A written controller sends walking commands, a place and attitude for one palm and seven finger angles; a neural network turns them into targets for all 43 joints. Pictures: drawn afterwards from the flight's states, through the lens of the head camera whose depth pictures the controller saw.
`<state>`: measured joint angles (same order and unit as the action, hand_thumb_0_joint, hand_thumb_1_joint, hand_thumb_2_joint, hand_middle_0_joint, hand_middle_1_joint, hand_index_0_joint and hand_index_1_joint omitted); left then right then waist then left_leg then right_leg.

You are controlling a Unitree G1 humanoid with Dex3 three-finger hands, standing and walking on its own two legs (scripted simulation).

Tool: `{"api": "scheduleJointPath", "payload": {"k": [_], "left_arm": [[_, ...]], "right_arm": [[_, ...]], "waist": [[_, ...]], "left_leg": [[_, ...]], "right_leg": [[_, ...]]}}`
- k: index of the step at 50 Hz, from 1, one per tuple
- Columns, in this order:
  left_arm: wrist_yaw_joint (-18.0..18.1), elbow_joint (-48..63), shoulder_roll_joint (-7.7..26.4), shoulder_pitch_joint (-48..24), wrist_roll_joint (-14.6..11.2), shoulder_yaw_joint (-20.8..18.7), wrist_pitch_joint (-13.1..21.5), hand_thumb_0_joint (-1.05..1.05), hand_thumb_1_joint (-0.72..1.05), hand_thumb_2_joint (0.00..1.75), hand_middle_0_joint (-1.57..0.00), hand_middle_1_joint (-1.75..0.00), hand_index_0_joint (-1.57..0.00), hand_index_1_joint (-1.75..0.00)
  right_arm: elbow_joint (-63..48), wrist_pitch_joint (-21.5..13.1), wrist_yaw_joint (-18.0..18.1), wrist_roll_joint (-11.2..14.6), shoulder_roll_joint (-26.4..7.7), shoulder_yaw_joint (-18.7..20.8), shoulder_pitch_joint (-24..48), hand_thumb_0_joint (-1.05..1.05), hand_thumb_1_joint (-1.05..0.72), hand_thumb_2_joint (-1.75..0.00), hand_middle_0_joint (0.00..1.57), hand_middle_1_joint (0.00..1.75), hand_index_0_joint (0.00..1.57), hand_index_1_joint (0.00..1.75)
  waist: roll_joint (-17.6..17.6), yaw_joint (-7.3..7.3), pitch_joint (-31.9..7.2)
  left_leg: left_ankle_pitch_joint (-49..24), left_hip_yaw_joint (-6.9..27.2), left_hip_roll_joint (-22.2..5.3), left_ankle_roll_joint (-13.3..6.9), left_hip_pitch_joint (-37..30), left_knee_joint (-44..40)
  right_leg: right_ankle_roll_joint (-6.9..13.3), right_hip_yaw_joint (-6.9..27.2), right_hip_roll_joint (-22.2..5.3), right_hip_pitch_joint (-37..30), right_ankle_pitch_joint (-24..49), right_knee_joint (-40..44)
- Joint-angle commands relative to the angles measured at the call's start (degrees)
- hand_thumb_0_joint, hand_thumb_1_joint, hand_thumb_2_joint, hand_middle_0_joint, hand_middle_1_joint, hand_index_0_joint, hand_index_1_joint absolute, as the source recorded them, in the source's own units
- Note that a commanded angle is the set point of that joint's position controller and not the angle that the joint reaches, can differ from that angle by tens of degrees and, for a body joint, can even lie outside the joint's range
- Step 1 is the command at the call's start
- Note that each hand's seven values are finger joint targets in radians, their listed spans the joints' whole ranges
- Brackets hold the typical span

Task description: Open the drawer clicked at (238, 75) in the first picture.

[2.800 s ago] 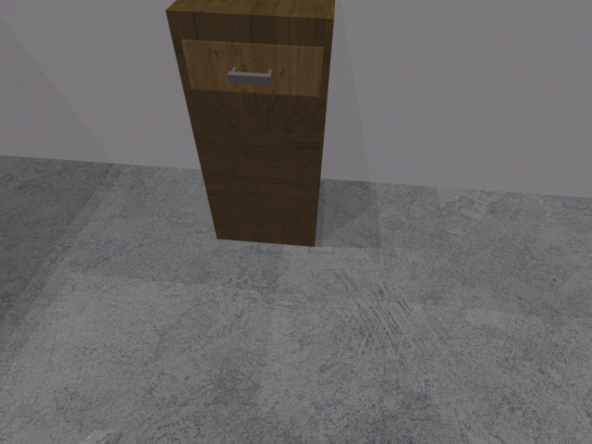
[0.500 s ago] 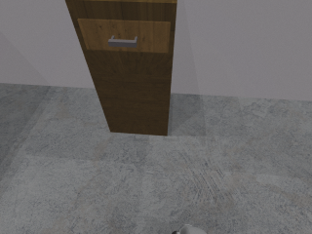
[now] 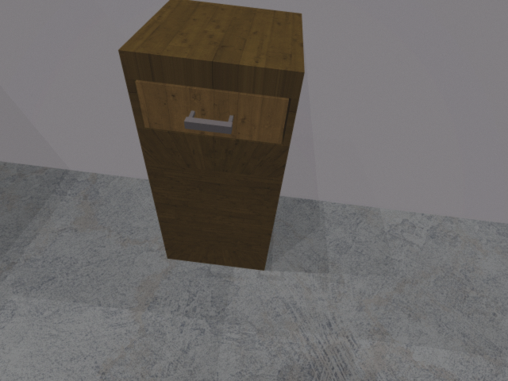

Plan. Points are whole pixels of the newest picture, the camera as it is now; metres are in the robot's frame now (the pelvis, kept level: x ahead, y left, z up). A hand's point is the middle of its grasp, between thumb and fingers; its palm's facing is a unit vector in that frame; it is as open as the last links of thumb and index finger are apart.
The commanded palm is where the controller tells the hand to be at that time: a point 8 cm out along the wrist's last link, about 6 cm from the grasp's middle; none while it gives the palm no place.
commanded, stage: take the last steps up to it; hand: left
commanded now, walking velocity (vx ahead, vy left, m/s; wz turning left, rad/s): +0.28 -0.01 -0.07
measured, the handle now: (210, 121) +0.72 +0.16 +0.01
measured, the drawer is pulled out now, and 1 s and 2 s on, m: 0.00 0.00 0.00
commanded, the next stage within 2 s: come to a stop and stand still in 0.26 s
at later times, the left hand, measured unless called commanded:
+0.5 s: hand (199, 326) +0.26 +0.12 -0.17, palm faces +0.00 -0.97 -0.23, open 7.2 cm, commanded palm none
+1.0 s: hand (150, 374) +0.18 +0.19 -0.18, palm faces +0.02 -0.98 -0.19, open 7.3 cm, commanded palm none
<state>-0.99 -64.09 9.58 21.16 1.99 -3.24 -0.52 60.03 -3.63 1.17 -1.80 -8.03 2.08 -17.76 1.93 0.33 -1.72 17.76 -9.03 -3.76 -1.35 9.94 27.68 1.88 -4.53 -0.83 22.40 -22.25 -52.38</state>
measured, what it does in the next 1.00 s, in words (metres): walks ahead: right foot, then left foot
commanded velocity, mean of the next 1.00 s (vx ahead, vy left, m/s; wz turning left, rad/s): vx -0.02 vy -0.01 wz -0.01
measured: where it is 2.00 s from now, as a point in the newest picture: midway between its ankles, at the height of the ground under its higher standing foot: outside the picture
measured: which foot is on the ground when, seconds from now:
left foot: down 0.00-0.32, up 0.34-0.76, down 0.78-1.00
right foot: up 0.00-0.30, down 0.32-0.78, up 0.80-1.00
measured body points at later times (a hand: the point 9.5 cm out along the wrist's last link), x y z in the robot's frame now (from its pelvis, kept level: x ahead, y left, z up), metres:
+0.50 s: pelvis +0.17 -0.06 -0.01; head +0.19 -0.07 +0.44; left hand +0.26 +0.17 -0.15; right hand +0.12 -0.27 -0.18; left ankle +0.13 +0.08 -0.68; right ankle +0.22 -0.14 -0.74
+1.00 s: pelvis +0.16 +0.00 +0.00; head +0.19 +0.03 +0.45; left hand +0.18 +0.25 -0.17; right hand +0.23 -0.23 -0.13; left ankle +0.20 +0.08 -0.74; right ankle +0.10 -0.16 -0.66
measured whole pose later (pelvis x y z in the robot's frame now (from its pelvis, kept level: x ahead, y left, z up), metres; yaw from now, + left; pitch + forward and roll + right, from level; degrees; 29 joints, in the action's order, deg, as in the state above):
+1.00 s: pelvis +0.16 +0.00 +0.00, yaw -2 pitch +1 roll -2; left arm 0.9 -60.4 12.9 14.8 1.4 -3.7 -3.4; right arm 57.1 0.5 2.6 -1.3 -7.8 0.9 -9.4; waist 2.8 1.1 2.6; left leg 10.4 -6.2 -1.7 -3.2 15.3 24.9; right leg -2.1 1.8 -0.7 22.6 -22.3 -58.5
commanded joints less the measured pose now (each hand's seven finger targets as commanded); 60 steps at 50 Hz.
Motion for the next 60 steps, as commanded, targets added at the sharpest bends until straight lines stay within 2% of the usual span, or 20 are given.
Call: {"api": "scheduleJointPath", "payload": {"k": [1, 11, 14, 15, 16, 17, 18, 20, 22, 24, 32, 35, 37, 38, 39, 40, 42, 45, 53, 60], "left_arm": [[-0.6, 5.6, 1.2, -5.2, -0.1, -0.6, 2.6, 0.00, 0.90, 0.90, -0.20, -0.30, -0.20, -0.30], [-0.4, 7.9, 0.3, -13.2, -0.7, 0.0, 2.4, 0.00, 0.90, 0.90, -0.20, -0.30, -0.20, -0.30], [0.0, 3.6, 3.4, -0.2, -0.4, -1.0, 3.3, 0.00, 0.90, 0.90, -0.20, -0.30, -0.20, -0.30], [0.7, 1.8, 8.1, 6.4, 0.0, -2.1, 4.1, 0.00, 0.90, 0.90, -0.20, -0.30, -0.20, -0.30], [1.3, 0.9, 14.1, 11.9, -0.3, -3.6, 4.4, 0.00, 0.90, 0.90, -0.20, -0.30, -0.20, -0.30], [1.6, 0.9, 14.9, 11.3, -1.4, -3.3, 4.1, 0.00, 0.90, 0.90, -0.20, -0.30, -0.20, -0.30], [1.9, 1.6, 12.7, 5.2, -1.4, -2.9, 3.8, 0.00, 0.90, 0.90, -0.20, -0.30, -0.20, -0.30], [2.7, 4.4, 7.1, -4.4, -1.3, -1.0, 3.6, 0.00, 0.90, 0.90, -0.20, -0.30, -0.20, -0.30], [3.3, 5.8, 4.3, -9.1, -0.8, 0.5, 3.2, 0.00, 0.90, 0.90, -0.20, -0.30, -0.20, -0.30], [3.6, 6.4, 5.8, -9.4, -0.5, -0.1, 2.4, 0.00, 0.90, 0.90, -0.20, -0.30, -0.20, -0.30], [3.8, 9.5, 9.1, -10.2, -0.2, -1.9, 0.1, 0.00, 0.90, 0.90, -0.20, -0.30, -0.20, -0.30], [3.6, 9.9, 9.9, -10.3, 0.0, -2.1, -0.3, 0.00, 0.90, 0.90, -0.20, -0.30, -0.20, -0.30], [3.5, 9.9, 9.6, -10.7, -0.6, -2.0, -0.7, 0.00, 0.90, 0.90, -0.20, -0.30, -0.20, -0.30], [3.3, 10.1, 7.4, -8.6, -0.9, -1.5, -1.1, 0.00, 0.90, 0.90, -0.20, -0.30, -0.20, -0.30], [3.2, 10.8, 4.2, -6.4, -1.5, -0.7, -1.4, 0.00, 0.90, 0.90, -0.20, -0.30, -0.20, -0.30], [3.4, 10.9, 5.3, -7.3, -1.2, -0.5, -1.7, 0.00, 0.90, 0.90, -0.20, -0.30, -0.20, -0.30], [3.1, 9.2, 5.5, -6.6, -0.9, -1.1, -2.3, 0.00, 0.90, 0.90, -0.20, -0.30, -0.20, -0.30], [2.2, 6.6, 6.3, -4.1, -0.7, -1.3, -1.8, 0.00, 0.90, 0.90, -0.20, -0.30, -0.20, -0.30], [1.5, 5.7, 4.6, -5.8, -0.6, -0.5, -2.3, 0.00, 0.90, 0.90, -0.20, -0.30, -0.20, -0.30], [1.7, 2.9, 3.0, -1.9, -1.2, 0.8, -1.5, 0.00, 0.90, 0.90, -0.20, -0.30, -0.20, -0.30]], "right_arm": [[1.4, -1.3, 0.7, 0.4, -6.2, 0.8, -7.9, 0.00, -0.90, -0.90, 0.20, 0.30, 0.20, 0.30], [6.2, -0.5, 0.8, 0.0, -6.4, 1.1, -13.1, 0.00, -0.90, -0.90, 0.20, 0.30, 0.20, 0.30], [6.2, -0.2, 0.7, 0.8, -7.2, 1.3, -10.9, 0.00, -0.90, -0.90, 0.20, 0.30, 0.20, 0.30], [5.7, -0.3, 0.1, 1.4, -5.3, 1.1, -11.4, 0.00, -0.90, -0.90, 0.20, 0.30, 0.20, 0.30], [4.2, -0.5, 0.0, 1.9, -1.8, 0.5, -14.1, 0.00, -0.90, -0.90, 0.20, 0.30, 0.20, 0.30], [3.3, 0.2, 0.4, 1.9, -3.6, 0.7, -11.4, 0.00, -0.90, -0.90, 0.20, 0.30, 0.20, 0.30], [3.8, 0.4, 0.4, 1.8, -2.5, 1.0, -10.1, 0.00, -0.90, -0.90, 0.20, 0.30, 0.20, 0.30], [3.9, 1.7, 0.5, 1.3, -1.2, 0.6, -7.7, 0.00, -0.90, -0.90, 0.20, 0.30, 0.20, 0.30], [5.0, 3.6, 0.8, 1.4, 1.1, -0.3, -9.9, 0.00, -0.90, -0.90, 0.20, 0.30, 0.20, 0.30], [4.7, 5.0, 0.6, 1.8, 1.0, 0.0, -9.8, 0.00, -0.90, -0.90, 0.20, 0.30, 0.20, 0.30], [-2.3, 6.4, 0.1, 1.2, -3.8, 1.9, 1.2, 0.00, -0.90, -0.90, 0.20, 0.30, 0.20, 0.30], [-3.4, 5.8, 0.0, 1.3, -4.1, 1.9, 1.8, 0.00, -0.90, -0.90, 0.20, 0.30, 0.20, 0.30], [-2.8, 5.1, -0.1, 1.1, -4.7, 1.8, -0.8, 0.00, -0.90, -0.90, 0.20, 0.30, 0.20, 0.30], [-2.9, 4.4, 0.0, 0.8, -7.7, 2.1, -1.7, 0.00, -0.90, -0.90, 0.20, 0.30, 0.20, 0.30], [-4.6, 4.0, 0.2, 0.3, -12.7, 2.6, -0.2, 0.00, -0.90, -0.90, 0.20, 0.30, 0.20, 0.30], [-5.9, 4.4, 0.5, 0.4, -13.4, 2.5, 2.3, 0.00, -0.90, -0.90, 0.20, 0.30, 0.20, 0.30], [-6.4, 3.8, 1.8, 0.2, -11.3, 1.7, 6.9, 0.00, -0.90, -0.90, 0.20, 0.30, 0.20, 0.30], [-6.4, 3.3, 1.9, 0.6, -9.3, 0.8, 8.4, 0.00, -0.90, -0.90, 0.20, 0.30, 0.20, 0.30], [-1.8, 3.4, 1.9, 0.5, -10.7, 1.9, -0.2, 0.00, -0.90, -0.90, 0.20, 0.30, 0.20, 0.30], [0.5, 3.9, 0.8, 0.4, -11.2, 2.2, 0.8, 0.00, -0.90, -0.90, 0.20, 0.30, 0.20, 0.30]], "waist": [[-5.4, -1.18, 9.0], [-10.7, -2.81, 8.7], [-7.8, 3.83, 2.5], [0.1, 6.56, -2.6], [14.5, 6.88, -10.1], [9.5, 6.56, -9.4], [6.5, 4.41, -4.0], [1.5, 0.77, 3.7], [-0.6, -2.44, 4.6], [2.8, -2.48, 2.8], [7.1, -0.29, 2.0], [6.3, -0.59, 0.0], [4.6, -2.24, -1.4], [-4.5, -2.04, -3.1], [-19.6, -1.19, -2.3], [-16.9, -1.40, -1.2], [-15.1, 0.16, 0.3], [-8.5, 0.73, 0.0], [-9.9, -3.22, 0.0], [-11.5, -1.45, 1.2]], "left_leg": [[-11.5, 12.5, -14.3, -6.5, -7.7, -18.4], [-32.6, 3.0, -12.5, -5.9, -9.8, -11.3], [-35.8, 0.0, -9.7, -3.0, -4.5, 4.0], [-23.5, -1.3, -7.0, -0.9, 6.3, 16.8], [12.4, -1.6, 1.4, 1.4, 17.5, 35.7], [17.3, 6.1, 0.8, 0.4, 19.3, 44.9], [13.0, 7.3, -1.6, 0.4, 20.3, 47.5], [7.5, 8.9, -4.3, 1.5, 16.9, 43.6], [5.8, 8.7, -3.9, 2.6, 9.7, 34.1], [5.5, 6.8, -2.2, 3.2, 8.6, 27.9], [6.7, 7.9, 0.0, 4.1, 12.5, 25.0], [3.7, 6.9, 0.6, 3.8, 8.5, 15.8], [-8.1, 6.0, 0.5, 3.4, 0.5, 1.9], [-19.1, 11.4, -5.3, 1.7, -4.8, -3.7], [-36.3, 25.1, -17.6, -3.7, -3.6, -8.9], [-37.8, 25.6, -20.3, -8.5, 2.9, -9.9], [-29.9, 20.8, -16.1, -8.1, 5.2, -11.6], [-20.6, 15.7, -11.9, -6.1, 1.3, -11.9], [-9.7, 19.4, -13.9, -6.5, -7.2, -16.0], [0.7, 17.0, -9.9, -4.2, -0.2, -16.8]], "right_leg": [[-1.6, 2.4, -5.0, 17.7, 7.1, -9.6], [-0.6, -4.7, -2.3, 6.6, 8.3, 14.7], [0.9, -5.6, 0.0, -13.7, 15.7, 22.4], [3.3, 3.2, -7.6, -27.5, 18.9, 23.3], [9.8, 25.8, -24.0, -37.1, 27.5, 29.3], [12.3, 28.2, -26.2, -33.1, 28.5, 33.8], [12.0, 23.4, -24.5, -26.0, 23.6, 35.2], [9.1, 14.5, -21.7, -10.5, 32.9, 35.9], [6.8, 5.4, -18.0, -1.4, 43.3, 35.2], [7.3, 2.1, -16.9, -2.5, 43.8, 33.1], [9.9, 5.6, -19.3, -7.2, 43.2, 31.1], [8.8, 5.8, -18.0, -8.9, 39.6, 28.3], [5.0, 4.2, -14.8, -6.9, 31.0, 23.6], [1.5, 1.2, -9.9, -3.4, 18.3, 17.7], [-2.6, -2.6, -2.5, 2.5, -4.4, 9.5], [-2.4, 3.0, -1.2, -0.4, -12.7, -0.1], [-2.7, 7.7, -1.1, 1.3, -7.6, -7.7], [-3.6, 7.8, -0.7, 3.6, 0.0, -9.9], [-4.7, 5.4, -2.1, 2.1, -3.4, 4.1], [-2.9, 1.2, -0.5, -9.4, 0.3, 24.1]]}}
